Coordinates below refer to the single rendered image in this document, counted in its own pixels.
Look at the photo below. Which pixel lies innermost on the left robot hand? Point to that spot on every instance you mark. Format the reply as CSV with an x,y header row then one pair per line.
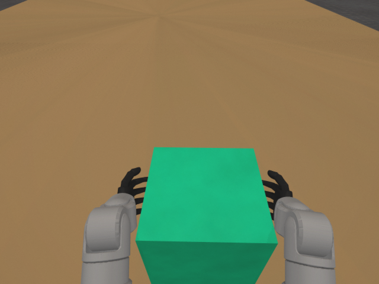
x,y
127,185

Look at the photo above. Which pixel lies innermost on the right robot hand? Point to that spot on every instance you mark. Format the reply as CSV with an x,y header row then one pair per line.
x,y
281,190

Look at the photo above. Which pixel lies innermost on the right robot forearm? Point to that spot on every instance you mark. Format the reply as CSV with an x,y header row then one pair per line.
x,y
308,243

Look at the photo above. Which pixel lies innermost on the carton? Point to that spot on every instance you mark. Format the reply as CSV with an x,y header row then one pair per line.
x,y
205,218

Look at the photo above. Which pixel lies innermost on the left robot forearm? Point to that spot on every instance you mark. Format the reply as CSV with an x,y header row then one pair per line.
x,y
106,241

